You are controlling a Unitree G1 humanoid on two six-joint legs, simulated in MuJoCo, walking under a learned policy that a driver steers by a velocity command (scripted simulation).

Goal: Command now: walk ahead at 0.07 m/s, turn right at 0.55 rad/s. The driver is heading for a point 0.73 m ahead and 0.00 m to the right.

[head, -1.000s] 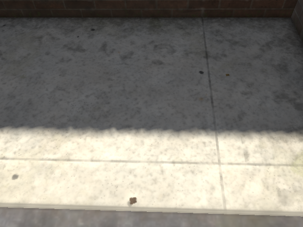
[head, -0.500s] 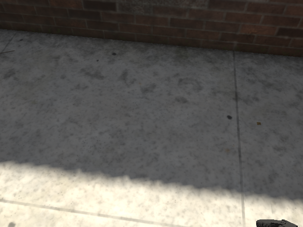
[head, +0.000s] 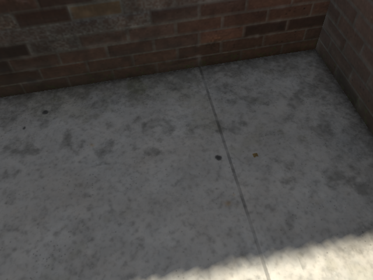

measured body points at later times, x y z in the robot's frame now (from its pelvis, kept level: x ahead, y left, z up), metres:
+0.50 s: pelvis +0.06 +0.02 +0.01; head +0.07 +0.04 +0.46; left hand +0.26 +0.25 -0.10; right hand +0.07 -0.26 -0.11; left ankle +0.06 +0.15 -0.73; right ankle +0.07 -0.09 -0.70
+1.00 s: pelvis +0.23 -0.07 +0.02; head +0.24 -0.08 +0.47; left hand +0.35 +0.19 -0.09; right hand +0.27 -0.36 -0.11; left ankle +0.24 +0.09 -0.64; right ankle +0.20 -0.16 -0.73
